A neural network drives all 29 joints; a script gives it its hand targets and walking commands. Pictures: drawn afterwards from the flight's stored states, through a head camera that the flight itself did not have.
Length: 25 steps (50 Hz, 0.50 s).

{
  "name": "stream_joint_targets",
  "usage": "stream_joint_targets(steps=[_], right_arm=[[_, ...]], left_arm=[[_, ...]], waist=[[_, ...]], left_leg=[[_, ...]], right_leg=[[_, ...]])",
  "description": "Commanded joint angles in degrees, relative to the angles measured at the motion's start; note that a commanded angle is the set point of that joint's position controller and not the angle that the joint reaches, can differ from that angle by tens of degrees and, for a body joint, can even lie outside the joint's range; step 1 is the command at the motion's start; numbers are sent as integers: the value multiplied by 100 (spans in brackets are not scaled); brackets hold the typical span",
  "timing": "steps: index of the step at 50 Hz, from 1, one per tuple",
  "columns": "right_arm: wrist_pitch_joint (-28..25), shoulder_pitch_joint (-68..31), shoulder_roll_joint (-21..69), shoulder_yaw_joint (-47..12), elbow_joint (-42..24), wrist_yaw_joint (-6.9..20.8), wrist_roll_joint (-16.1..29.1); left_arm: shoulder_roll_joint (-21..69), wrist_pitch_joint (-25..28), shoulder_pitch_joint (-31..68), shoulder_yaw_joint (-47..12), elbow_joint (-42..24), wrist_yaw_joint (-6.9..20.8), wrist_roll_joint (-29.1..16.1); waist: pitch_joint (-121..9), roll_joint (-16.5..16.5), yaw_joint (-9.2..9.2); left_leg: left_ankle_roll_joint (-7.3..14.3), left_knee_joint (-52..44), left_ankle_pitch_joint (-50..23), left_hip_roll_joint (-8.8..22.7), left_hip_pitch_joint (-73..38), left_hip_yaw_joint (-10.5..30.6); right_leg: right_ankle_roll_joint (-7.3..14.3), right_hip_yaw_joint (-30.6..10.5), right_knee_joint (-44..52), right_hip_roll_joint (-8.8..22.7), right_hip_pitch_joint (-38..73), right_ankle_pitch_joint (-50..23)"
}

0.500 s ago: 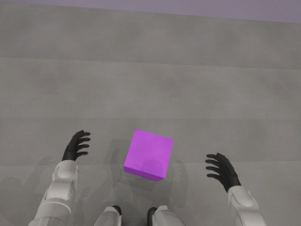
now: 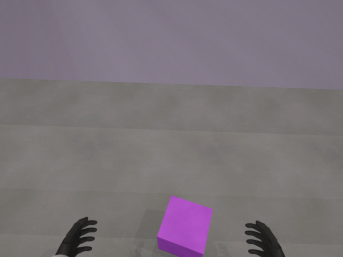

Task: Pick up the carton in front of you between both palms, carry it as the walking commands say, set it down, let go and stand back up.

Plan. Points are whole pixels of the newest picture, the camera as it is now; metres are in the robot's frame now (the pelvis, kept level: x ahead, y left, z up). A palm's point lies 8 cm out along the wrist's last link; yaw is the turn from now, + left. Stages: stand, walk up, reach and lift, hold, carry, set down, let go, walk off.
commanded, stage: let go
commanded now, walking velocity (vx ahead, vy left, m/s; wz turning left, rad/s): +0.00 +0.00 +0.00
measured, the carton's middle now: (184, 229) +0.37 -0.07 -0.65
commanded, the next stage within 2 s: stand in 0.34 s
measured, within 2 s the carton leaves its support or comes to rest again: neither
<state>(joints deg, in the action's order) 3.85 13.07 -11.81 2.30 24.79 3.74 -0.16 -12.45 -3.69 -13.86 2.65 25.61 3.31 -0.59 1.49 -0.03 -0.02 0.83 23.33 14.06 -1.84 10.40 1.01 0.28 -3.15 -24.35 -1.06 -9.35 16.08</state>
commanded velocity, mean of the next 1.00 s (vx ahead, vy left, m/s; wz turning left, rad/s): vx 0.00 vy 0.00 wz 0.00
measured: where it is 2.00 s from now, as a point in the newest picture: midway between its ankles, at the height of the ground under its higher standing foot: outside the picture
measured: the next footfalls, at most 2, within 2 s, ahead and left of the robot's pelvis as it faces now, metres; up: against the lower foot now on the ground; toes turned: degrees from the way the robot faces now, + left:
none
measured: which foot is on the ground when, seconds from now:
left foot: down 0.00-1.00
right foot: down 0.00-1.00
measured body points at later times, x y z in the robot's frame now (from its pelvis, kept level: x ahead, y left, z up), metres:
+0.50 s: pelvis -0.02 -0.01 -0.01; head -0.02 -0.02 +0.44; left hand +0.12 +0.27 -0.09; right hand +0.15 -0.28 -0.09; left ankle -0.02 +0.11 -0.74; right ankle -0.04 -0.12 -0.74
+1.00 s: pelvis +0.00 -0.01 +0.00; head +0.01 -0.01 +0.45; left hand +0.12 +0.29 -0.10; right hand +0.16 -0.29 -0.11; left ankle -0.02 +0.11 -0.74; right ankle -0.04 -0.12 -0.74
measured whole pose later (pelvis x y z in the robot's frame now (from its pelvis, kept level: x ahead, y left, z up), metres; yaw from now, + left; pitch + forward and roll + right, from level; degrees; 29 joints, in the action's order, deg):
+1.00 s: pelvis +0.00 -0.01 +0.00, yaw +1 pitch -1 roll +0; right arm -0.9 8.2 -20.0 0.9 46.6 -1.8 -1.8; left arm -18.8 -0.7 -10.3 2.6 45.5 -1.1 1.6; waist 0.7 1.1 0.7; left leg 0.4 27.1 16.6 -1.3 9.4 2.6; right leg 0.9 -1.5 -25.9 -1.7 -6.9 17.9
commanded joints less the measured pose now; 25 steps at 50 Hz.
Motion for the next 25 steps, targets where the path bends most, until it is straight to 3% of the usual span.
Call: stream_joint_targets(steps=[1, 2, 3, 11, 17, 18, 20, 22, 25], right_arm=[[95, -113, -552, 213, -509, -7, -62], [150, -164, -547, 217, -516, 0, -70], [427, -442, -702, 210, -849, -139, -126], [893, -565, -570, 49, -864, -263, -111], [1087, -713, -526, 46, -955, -268, -173], [457, -712, -1207, 249, -1, -489, -165], [6, -505, -1194, 228, 204, -537, -227], [-199, -575, -1171, 202, 400, -500, -220], [-354, -648, -1227, 176, 673, -445, -204]], left_arm=[[-447, -86, 329, 73, -657, 93, -17], [-458, -140, 371, 72, -686, 107, -7], [-465, 31, 37, 96, -274, 19, -66], [-554, -182, 354, 88, -544, -70, 34], [-554, -346, 405, 127, -619, -49, 92], [-1276, -115, 253, 307, 156, -313, 286], [-1341, 84, 248, 327, 222, -410, 345], [-1233, 198, 336, 310, 317, -398, 343], [-1234, 295, 426, 293, 523, -352, 345]], waist=[[-187, -199, -88], [-72, -194, -87], [-309, -267, -48], [328, 29, 10], [490, -27, 35], [437, 525, 56], [318, 290, -11], [205, 79, 5], [-146, -11, 22]], left_leg=[[-114, -198, -1223, 13, -822, 50], [-111, -208, -1054, 16, -810, 38], [-82, -36, -1305, 14, -1072, 73], [-93, -9, -690, 16, -840, -23], [-84, 29, -447, -31, -926, -91], [-145, 245, 272, 276, 32, 223], [-83, 248, 840, 358, 82, 408], [-49, 292, 927, 378, 108, 509], [-5, 375, 139, 433, 0, 520]], right_leg=[[-139, 165, 340, -154, -200, -1287], [-125, 171, 359, -144, -191, -1127], [-187, 200, 222, -240, -213, -951], [-125, 188, 215, -148, -280, -329], [-102, 184, 314, -93, -271, -64], [-143, -118, 285, 217, -914, 82], [-67, -278, 307, 299, -988, 707], [-9, -361, 359, 317, -1065, 1022], [59, -356, 270, 371, -806, 369]])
